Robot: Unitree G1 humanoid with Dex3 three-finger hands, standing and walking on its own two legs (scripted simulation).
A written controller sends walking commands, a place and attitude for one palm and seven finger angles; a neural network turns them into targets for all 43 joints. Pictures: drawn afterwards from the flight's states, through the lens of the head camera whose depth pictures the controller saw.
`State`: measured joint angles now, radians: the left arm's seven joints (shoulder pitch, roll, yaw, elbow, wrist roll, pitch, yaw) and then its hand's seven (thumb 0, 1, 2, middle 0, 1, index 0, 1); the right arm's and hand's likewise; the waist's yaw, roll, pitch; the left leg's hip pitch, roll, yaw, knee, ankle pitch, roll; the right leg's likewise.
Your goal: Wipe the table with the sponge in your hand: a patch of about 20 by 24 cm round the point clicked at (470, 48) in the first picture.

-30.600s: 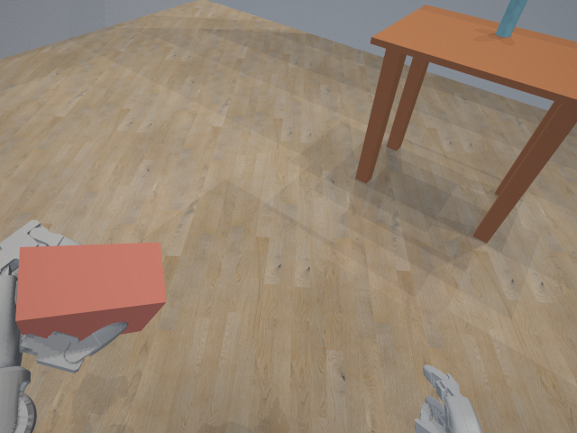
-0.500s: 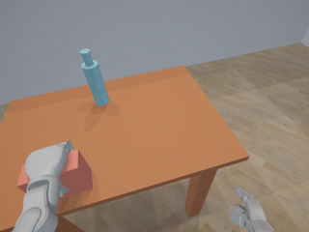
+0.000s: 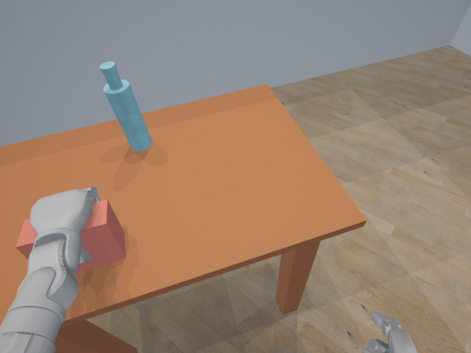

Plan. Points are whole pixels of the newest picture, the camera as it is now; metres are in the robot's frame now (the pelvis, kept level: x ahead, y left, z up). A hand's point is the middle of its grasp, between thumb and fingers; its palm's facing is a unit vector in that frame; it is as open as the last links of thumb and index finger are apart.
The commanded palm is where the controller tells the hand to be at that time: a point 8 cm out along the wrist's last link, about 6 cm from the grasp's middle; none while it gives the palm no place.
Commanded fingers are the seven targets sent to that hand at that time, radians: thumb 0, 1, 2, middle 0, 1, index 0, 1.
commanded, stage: wipe forward along the first lane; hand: left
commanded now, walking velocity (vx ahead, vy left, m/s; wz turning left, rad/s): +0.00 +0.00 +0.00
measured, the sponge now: (82, 246) +0.28 +0.34 +0.00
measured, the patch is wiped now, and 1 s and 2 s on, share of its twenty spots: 0.25 0.55 0.65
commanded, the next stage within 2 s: slide across to the middle lane in 0.98 s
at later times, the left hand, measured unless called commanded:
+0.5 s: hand (79, 203) +0.34 +0.36 +0.04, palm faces -0.13 +0.01 -0.99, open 9.9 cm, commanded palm +0.33 +0.35 +0.06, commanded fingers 0.00 0.10 1.30 -1.20 -1.60 -1.20 -1.60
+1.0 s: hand (75, 182) +0.39 +0.39 +0.04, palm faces -0.14 +0.01 -0.99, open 9.9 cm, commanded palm +0.38 +0.37 +0.06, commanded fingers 0.00 0.10 1.30 -1.20 -1.60 -1.20 -1.60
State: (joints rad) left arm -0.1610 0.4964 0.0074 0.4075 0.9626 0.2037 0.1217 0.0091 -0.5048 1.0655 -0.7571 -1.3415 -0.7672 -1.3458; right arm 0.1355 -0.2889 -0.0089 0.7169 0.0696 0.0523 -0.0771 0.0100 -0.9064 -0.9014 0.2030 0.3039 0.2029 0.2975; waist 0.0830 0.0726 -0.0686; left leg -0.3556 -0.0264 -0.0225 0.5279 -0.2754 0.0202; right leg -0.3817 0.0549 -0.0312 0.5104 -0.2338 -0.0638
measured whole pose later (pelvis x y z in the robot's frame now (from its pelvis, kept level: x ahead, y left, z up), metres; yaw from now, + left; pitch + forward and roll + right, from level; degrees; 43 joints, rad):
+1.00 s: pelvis +0.00 +0.03 -0.01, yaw -1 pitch +14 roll -2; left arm -0.64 0.66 0.05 0.96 1.03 0.03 0.15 0.02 -0.54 1.11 -0.77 -1.33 -0.77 -1.36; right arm 0.26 -0.29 -0.02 0.71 0.08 0.12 -0.05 0.01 -0.91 -0.90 0.20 0.30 0.20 0.30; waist 0.00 0.04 -0.12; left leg -0.58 -0.03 -0.02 0.65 -0.32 0.05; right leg -0.58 0.05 -0.03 0.57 -0.24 -0.03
